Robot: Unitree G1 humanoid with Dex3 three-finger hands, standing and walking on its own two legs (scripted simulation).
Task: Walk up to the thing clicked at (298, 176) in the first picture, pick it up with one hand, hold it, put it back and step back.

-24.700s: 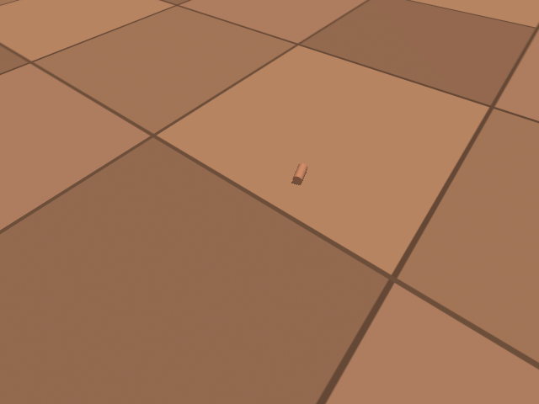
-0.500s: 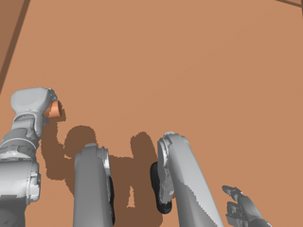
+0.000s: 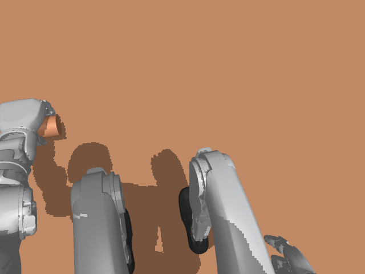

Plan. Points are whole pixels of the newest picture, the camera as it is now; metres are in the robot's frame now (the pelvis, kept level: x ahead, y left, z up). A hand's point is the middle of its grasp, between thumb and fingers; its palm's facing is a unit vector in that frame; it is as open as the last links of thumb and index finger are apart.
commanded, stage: lower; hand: left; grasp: from above
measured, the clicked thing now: (34, 128) +0.44 +0.29 -0.23
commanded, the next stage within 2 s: rest in 0.40 s
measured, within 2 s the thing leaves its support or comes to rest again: rests again in 1.98 s
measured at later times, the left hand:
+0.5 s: hand (42, 132) +0.43 +0.28 -0.26, palm faces -0.48 -0.09 -0.87, open 7.9 cm
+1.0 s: hand (50, 129) +0.45 +0.27 -0.29, palm faces -0.46 -0.13 -0.88, open 8.0 cm
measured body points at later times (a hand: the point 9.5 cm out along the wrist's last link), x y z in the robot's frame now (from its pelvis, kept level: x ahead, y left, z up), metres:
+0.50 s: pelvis +0.00 +0.00 -0.04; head +0.26 +0.08 +0.32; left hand +0.45 +0.28 -0.21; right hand +0.04 -0.28 -0.13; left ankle +0.07 +0.11 -0.33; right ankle +0.09 -0.12 -0.33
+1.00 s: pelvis +0.00 +0.00 -0.06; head +0.28 +0.08 +0.29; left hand +0.47 +0.28 -0.24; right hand +0.03 -0.27 -0.14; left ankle +0.07 +0.11 -0.33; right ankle +0.09 -0.12 -0.33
